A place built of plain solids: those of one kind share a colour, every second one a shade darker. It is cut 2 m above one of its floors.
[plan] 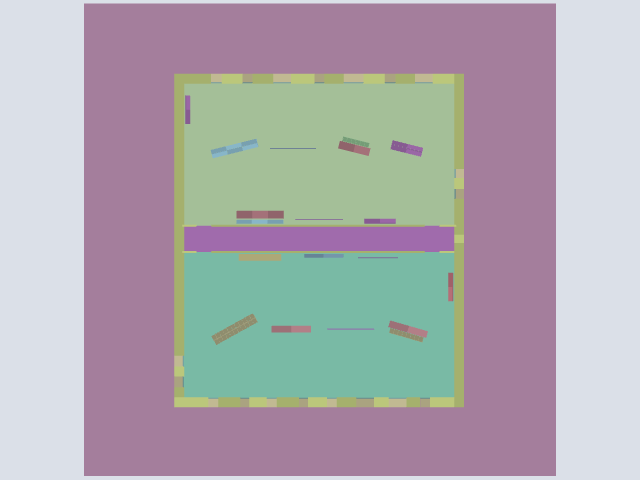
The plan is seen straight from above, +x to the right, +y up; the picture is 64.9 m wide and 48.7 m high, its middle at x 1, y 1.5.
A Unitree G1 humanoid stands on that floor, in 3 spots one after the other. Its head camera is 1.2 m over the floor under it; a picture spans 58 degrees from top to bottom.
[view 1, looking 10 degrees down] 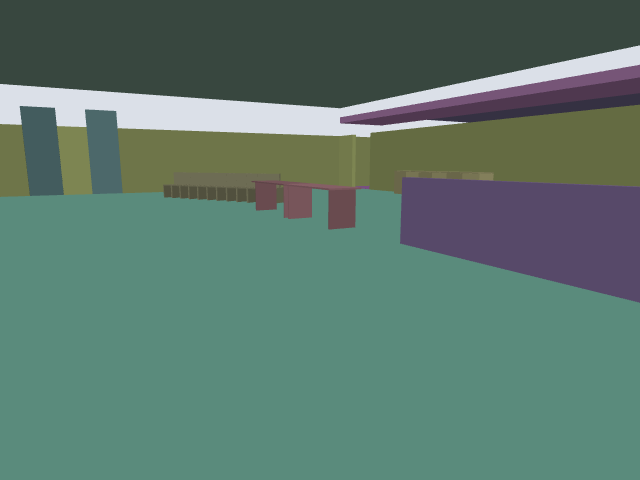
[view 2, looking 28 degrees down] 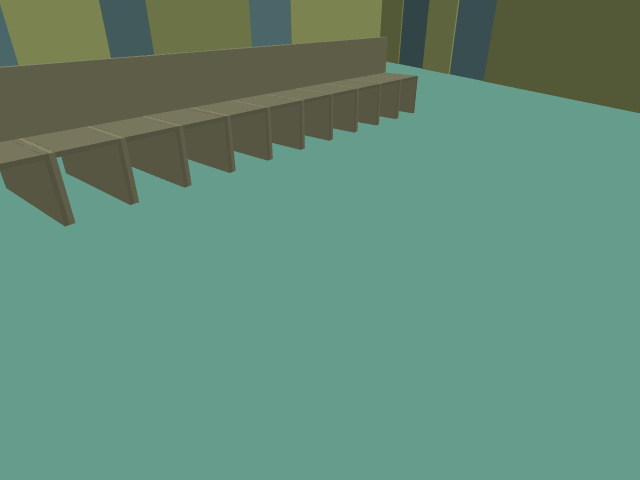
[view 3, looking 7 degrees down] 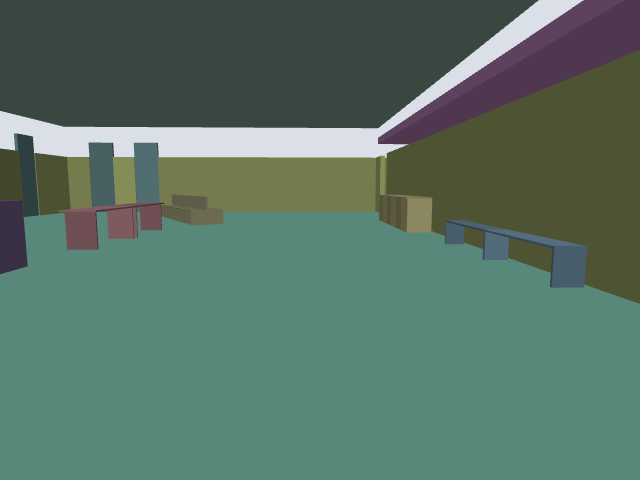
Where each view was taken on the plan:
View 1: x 6.82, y -11.81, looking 151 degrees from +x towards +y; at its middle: floor_study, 6.91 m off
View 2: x -6.78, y -3.26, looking -111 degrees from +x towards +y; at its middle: floor_study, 2.56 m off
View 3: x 8.37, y -3.26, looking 178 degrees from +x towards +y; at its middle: floor_study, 9.85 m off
